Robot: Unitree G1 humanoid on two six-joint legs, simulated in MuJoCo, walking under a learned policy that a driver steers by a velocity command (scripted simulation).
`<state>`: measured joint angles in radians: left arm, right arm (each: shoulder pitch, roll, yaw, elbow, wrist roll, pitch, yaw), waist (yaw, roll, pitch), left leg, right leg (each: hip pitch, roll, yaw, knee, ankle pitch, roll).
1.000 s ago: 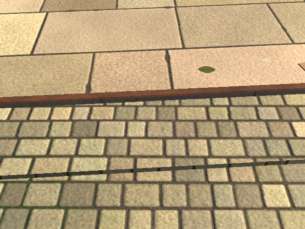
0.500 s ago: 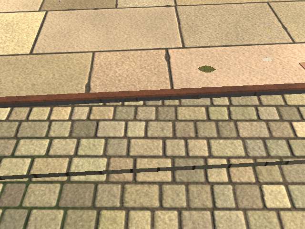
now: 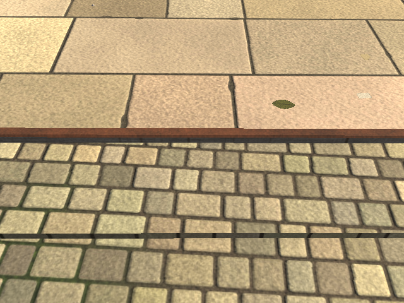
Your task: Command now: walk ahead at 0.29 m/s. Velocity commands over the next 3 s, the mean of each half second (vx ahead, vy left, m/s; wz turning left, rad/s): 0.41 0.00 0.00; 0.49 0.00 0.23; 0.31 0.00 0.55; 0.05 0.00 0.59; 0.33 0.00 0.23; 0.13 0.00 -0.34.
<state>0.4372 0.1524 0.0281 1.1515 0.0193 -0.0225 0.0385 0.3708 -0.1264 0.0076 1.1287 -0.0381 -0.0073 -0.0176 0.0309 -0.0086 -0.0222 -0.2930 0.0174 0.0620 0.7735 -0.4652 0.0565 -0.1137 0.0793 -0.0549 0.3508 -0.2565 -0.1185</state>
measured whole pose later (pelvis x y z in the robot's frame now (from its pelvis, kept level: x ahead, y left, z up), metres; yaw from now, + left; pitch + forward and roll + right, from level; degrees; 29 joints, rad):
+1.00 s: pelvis +0.49 +0.06 +0.03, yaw +9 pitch +0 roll -1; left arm 0.38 0.19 0.06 1.04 0.02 -0.12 0.01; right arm 0.22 -0.20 -0.07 0.91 -0.03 -0.02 0.02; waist 0.01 0.03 0.03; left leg -0.67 0.09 0.01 1.17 -0.12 0.10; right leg -0.09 0.03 -0.25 0.32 -0.23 -0.09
